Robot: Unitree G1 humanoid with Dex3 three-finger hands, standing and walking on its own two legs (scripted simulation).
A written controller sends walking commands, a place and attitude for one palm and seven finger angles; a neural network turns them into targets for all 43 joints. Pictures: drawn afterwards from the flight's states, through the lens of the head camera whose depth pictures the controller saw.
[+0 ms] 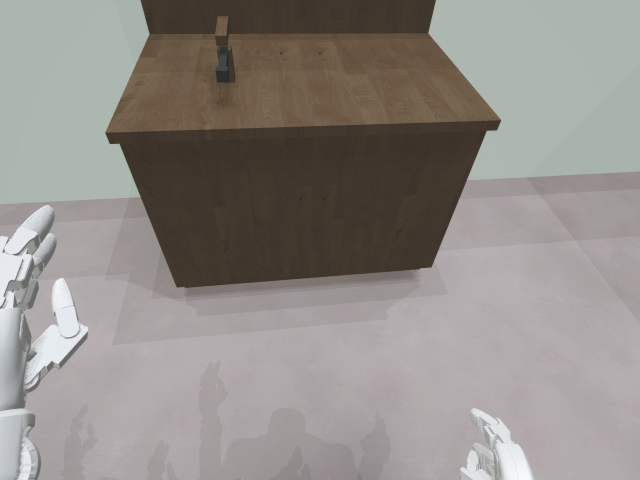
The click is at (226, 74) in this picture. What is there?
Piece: tap's lever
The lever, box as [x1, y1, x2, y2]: [216, 66, 228, 81]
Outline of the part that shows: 227,66 216,67 217,81 228,81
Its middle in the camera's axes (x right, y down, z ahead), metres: -0.24 -0.40 +0.94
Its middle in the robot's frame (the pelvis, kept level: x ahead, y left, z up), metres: +0.96 +0.30 +0.05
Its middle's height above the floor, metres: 0.82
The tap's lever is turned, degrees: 0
